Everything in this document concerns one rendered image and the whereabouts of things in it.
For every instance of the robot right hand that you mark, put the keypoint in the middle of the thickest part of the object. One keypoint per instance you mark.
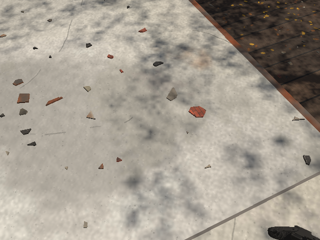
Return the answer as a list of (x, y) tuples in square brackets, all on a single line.
[(290, 233)]

